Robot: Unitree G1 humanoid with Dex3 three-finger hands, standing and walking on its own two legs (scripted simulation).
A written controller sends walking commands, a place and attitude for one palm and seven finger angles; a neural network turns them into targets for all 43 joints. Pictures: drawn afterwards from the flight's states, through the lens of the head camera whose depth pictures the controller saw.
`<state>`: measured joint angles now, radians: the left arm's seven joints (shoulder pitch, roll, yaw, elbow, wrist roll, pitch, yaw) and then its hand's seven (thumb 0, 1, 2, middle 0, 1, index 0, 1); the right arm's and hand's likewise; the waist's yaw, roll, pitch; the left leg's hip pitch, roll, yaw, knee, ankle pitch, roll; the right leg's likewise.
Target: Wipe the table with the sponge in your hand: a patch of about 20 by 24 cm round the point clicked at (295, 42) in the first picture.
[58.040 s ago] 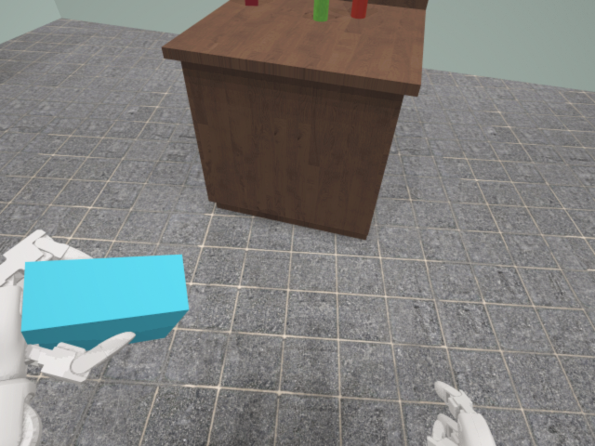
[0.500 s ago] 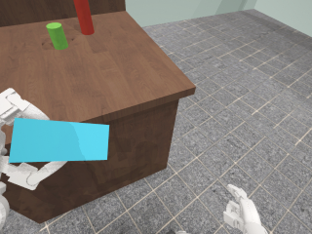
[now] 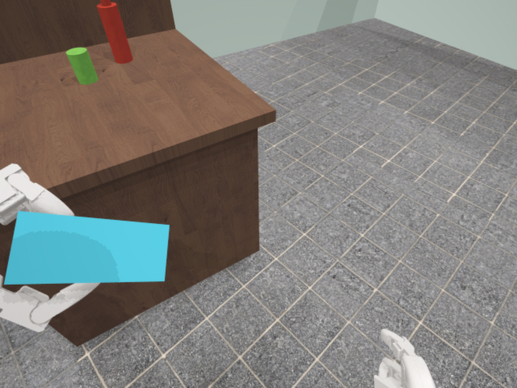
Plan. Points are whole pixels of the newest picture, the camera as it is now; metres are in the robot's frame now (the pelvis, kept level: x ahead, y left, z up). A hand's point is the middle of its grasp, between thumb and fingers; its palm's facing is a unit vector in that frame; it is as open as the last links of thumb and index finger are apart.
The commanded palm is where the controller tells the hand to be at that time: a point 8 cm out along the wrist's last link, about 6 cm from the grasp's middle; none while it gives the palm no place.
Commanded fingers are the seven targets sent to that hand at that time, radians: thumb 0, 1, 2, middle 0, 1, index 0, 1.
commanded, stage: stop stepping back and stand still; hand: left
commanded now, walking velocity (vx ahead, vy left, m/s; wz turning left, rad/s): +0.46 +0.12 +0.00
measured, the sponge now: (108, 251) +0.24 +0.17 +0.19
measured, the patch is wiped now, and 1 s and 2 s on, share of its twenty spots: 1.00 1.00 1.00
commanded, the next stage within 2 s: stand and wait in 0.82 s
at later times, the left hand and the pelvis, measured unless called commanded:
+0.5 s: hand out of the picture +0.08 +0.21 +0.24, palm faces +0.51 -0.74 -0.43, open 9.9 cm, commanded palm +0.02 +0.26 +0.25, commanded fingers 0.00 0.10 1.30 -1.20 -1.60 -1.20 -1.60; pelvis -0.11 -0.03 +0.00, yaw +6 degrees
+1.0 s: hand out of the picture +0.13 +0.21 +0.24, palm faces +0.49 -0.78 -0.39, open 9.9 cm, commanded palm +0.06 +0.26 +0.25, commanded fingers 0.00 0.10 1.30 -1.20 -1.60 -1.20 -1.60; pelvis -0.09 -0.02 +0.00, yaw +3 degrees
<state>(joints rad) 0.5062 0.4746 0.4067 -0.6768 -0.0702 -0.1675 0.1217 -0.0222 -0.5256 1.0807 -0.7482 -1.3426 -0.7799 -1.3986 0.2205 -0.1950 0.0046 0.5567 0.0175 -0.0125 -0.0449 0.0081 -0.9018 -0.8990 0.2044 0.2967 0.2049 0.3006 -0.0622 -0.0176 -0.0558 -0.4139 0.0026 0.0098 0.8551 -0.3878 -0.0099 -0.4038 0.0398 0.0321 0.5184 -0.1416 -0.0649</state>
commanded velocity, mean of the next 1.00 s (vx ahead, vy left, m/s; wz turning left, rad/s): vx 0.16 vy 0.04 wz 0.00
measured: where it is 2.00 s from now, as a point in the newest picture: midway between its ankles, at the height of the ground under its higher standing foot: outside the picture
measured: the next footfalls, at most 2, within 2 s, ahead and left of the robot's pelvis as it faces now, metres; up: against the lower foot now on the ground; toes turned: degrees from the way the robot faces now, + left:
left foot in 0.08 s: -0.02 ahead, +0.14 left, +0.00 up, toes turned +3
right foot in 0.32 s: -0.04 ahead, -0.11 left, +0.00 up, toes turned +2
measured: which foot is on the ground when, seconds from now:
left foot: up 0.00-0.06, down 0.08-0.32, up 0.34-0.60, down 0.62-1.00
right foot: down 0.00-0.08, up 0.10-0.30, down 0.32-1.00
